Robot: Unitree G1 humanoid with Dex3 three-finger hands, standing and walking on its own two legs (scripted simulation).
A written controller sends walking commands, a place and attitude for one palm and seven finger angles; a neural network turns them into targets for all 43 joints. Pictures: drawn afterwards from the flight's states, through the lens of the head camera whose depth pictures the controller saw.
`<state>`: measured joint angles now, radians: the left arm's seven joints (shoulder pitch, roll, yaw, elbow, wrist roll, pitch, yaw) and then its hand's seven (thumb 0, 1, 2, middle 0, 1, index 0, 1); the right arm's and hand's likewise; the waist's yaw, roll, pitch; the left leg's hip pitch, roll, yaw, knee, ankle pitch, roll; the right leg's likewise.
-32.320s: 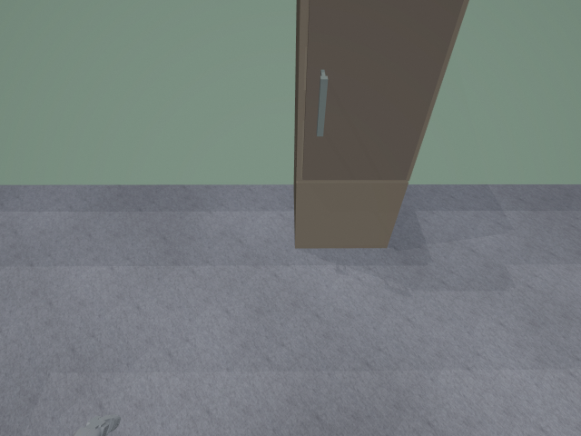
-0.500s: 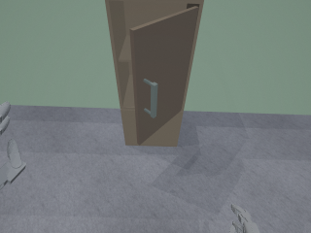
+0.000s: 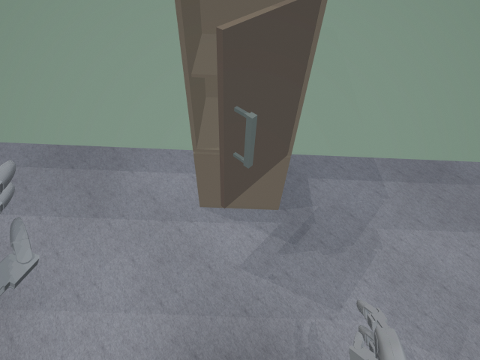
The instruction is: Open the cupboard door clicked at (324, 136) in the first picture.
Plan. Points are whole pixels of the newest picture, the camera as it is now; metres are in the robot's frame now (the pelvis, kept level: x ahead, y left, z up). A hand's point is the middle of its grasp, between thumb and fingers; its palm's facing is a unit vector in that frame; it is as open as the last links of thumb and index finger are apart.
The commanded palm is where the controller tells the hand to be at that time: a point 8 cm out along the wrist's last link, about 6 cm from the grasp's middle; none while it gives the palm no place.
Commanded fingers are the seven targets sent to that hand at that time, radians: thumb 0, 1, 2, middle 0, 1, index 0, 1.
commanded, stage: stop stepping back and stand still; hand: left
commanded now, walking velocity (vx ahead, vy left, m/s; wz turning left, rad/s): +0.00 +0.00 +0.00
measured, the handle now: (243, 138) +0.65 +0.03 -0.04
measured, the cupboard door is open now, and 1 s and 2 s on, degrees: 49 49 49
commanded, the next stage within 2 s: let the arm hang, fingers relaxed in 0.22 s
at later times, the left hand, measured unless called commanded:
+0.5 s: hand (103, 346) +0.16 +0.24 -0.08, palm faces +0.03 -0.91 -0.41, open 7.4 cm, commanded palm none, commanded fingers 0.00 0.90 0.90 -0.20 -0.30 -0.20 -0.30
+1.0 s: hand out of the picture -0.01 +0.23 -0.16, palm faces +0.03 -0.95 -0.32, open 7.4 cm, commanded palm none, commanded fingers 0.00 0.90 0.90 -0.20 -0.30 -0.20 -0.30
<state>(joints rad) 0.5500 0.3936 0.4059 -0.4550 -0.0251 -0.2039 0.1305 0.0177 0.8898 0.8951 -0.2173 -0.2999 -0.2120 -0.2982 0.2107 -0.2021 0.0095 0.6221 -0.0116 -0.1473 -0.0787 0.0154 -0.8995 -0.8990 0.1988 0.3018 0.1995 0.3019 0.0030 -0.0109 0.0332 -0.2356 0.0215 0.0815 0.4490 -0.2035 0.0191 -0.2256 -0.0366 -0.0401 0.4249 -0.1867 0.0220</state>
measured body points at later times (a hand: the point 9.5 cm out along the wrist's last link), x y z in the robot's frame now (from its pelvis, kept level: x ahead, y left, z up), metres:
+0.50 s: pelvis -0.01 +0.00 -0.01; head +0.00 -0.03 +0.44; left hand +0.15 +0.29 -0.06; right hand +0.14 -0.26 -0.13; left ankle +0.02 +0.10 -0.74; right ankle +0.03 -0.13 -0.74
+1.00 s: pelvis -0.01 -0.01 +0.00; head +0.01 -0.02 +0.45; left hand -0.01 +0.28 -0.14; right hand +0.02 -0.26 -0.16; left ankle +0.02 +0.10 -0.74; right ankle +0.02 -0.13 -0.74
